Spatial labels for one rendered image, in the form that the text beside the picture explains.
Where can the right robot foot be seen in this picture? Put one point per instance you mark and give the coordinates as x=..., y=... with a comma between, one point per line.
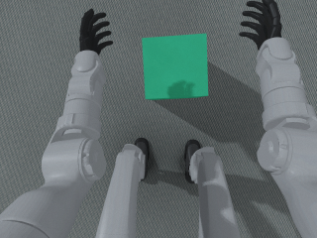
x=190, y=148

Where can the carton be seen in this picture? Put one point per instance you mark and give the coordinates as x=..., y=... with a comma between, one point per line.
x=175, y=67

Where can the left robot forearm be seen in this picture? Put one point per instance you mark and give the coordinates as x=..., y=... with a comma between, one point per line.
x=83, y=101

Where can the right robot forearm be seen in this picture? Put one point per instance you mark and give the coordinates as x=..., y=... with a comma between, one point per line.
x=282, y=89

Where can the right robot thigh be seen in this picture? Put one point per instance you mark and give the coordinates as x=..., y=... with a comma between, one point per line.
x=217, y=218

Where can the left robot hand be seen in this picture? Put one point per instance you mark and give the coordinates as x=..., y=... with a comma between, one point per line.
x=88, y=40

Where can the right robot hand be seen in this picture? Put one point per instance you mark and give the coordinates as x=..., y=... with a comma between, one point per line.
x=269, y=27

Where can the right robot upper arm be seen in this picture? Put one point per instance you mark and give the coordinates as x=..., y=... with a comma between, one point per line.
x=290, y=155

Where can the left robot upper arm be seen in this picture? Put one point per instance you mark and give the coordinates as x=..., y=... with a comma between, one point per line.
x=70, y=168

